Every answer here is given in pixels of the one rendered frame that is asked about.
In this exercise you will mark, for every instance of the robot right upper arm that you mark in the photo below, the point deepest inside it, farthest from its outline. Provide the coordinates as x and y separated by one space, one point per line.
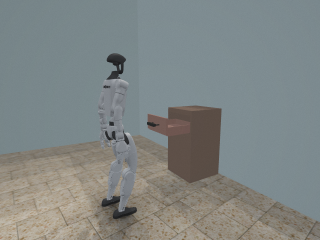
121 88

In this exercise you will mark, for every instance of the drawer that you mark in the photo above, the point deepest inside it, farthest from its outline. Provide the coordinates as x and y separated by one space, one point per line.
168 127

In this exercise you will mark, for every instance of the robot right hand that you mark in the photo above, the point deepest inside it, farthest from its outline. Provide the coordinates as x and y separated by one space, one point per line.
121 147

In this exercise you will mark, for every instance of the robot left upper arm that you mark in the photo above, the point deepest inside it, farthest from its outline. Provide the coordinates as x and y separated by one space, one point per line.
101 99

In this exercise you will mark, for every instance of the cabinet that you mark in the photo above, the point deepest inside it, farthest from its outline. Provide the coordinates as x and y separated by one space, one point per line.
194 156

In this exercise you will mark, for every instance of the robot left forearm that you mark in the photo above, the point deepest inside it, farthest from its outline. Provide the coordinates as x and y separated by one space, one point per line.
103 120

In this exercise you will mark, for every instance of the robot left hand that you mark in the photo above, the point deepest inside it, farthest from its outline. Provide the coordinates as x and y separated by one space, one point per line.
102 136

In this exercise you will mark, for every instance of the humanoid robot head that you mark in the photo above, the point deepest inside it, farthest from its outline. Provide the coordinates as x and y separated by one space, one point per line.
116 59

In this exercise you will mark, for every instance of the robot right forearm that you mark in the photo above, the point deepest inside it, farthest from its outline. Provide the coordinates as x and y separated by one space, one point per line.
117 120

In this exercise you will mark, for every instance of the handle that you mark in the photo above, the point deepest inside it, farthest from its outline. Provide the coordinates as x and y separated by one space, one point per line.
152 124

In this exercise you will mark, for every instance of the right robot shin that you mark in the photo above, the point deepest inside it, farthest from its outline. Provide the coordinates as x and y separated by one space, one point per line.
126 188

